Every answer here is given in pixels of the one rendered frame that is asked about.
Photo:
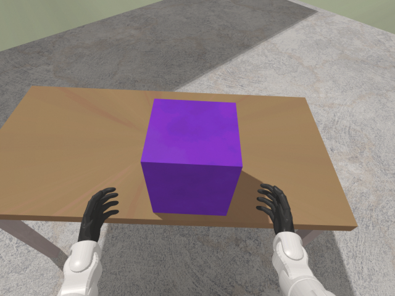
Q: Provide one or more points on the robot right hand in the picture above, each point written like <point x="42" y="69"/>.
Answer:
<point x="280" y="212"/>

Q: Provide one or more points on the table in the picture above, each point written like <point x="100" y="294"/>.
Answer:
<point x="60" y="146"/>

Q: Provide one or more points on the left robot forearm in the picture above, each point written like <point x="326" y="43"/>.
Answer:
<point x="82" y="270"/>

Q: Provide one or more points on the carton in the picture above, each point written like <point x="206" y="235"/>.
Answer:
<point x="191" y="158"/>

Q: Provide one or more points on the right robot forearm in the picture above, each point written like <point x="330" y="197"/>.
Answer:
<point x="290" y="260"/>

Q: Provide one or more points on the robot left hand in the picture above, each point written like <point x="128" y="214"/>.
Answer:
<point x="94" y="215"/>

